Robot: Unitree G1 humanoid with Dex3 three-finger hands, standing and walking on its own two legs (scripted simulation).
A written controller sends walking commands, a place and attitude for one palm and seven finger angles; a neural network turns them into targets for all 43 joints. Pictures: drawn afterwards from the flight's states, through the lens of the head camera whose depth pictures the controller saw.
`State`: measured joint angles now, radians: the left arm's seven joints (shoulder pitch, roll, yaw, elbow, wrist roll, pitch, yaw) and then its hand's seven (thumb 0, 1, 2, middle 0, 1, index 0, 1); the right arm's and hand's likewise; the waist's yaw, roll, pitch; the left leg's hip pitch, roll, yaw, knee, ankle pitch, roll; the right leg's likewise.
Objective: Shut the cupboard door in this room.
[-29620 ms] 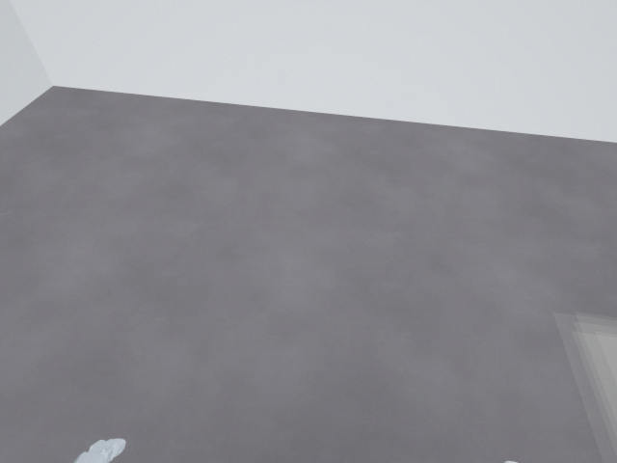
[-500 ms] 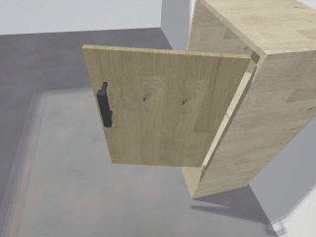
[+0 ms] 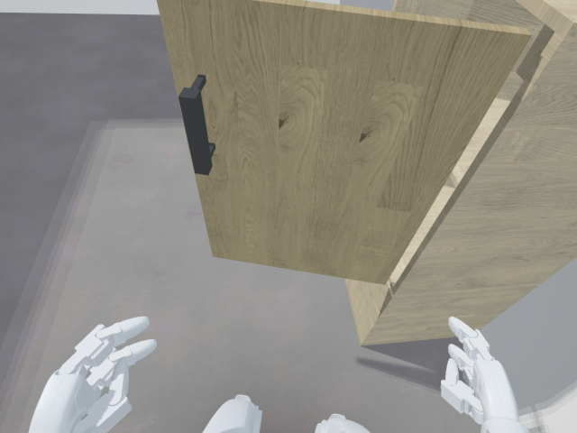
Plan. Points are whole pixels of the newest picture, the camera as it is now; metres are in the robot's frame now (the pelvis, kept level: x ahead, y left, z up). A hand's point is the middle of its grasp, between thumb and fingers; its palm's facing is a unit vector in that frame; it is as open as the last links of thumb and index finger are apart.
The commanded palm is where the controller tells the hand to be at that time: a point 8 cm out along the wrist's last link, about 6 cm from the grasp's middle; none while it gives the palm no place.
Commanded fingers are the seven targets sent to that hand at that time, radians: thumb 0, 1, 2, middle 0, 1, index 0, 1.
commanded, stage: raise the hand and make a fist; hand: left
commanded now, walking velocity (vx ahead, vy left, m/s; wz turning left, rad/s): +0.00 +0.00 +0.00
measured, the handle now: (201, 126) +0.50 +0.19 +0.14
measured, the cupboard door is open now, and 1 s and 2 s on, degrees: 75 75 75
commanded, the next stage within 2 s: bring the fist close to the handle in 1.44 s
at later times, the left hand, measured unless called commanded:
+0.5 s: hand (118, 325) +0.21 +0.22 +0.09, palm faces -0.02 -1.00 -0.02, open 3.6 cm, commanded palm +0.19 +0.27 +0.10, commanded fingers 0.00 0.90 0.90 -1.10 -1.28 -1.10 -1.28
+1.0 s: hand (96, 277) +0.24 +0.24 +0.13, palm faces -0.03 -1.00 -0.06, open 3.1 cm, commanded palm +0.22 +0.29 +0.14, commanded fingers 0.00 0.90 0.90 -1.30 -1.50 -1.30 -1.50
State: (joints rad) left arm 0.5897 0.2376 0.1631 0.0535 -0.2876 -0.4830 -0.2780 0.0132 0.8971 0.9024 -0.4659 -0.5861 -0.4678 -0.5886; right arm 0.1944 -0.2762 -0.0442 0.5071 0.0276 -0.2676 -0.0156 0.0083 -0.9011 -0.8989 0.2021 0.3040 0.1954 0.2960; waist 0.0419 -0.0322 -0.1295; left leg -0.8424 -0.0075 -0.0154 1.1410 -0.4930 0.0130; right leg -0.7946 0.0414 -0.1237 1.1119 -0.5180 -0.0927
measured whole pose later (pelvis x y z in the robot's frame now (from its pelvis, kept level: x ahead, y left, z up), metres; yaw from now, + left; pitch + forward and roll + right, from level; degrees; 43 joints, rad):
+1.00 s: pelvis +0.02 +0.05 +0.05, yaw -1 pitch +6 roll -3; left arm 0.37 0.29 0.14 -0.15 -0.27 -0.19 -0.22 0.01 0.89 0.90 -1.28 -1.48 -1.28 -1.48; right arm 0.27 -0.23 0.07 0.52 0.04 -0.24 -0.05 0.01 -0.90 -0.90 0.21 0.30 0.20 0.30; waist 0.02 0.03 -0.09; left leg -0.55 -0.04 0.02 0.86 -0.41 0.08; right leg -0.49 0.02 -0.07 0.79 -0.40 -0.01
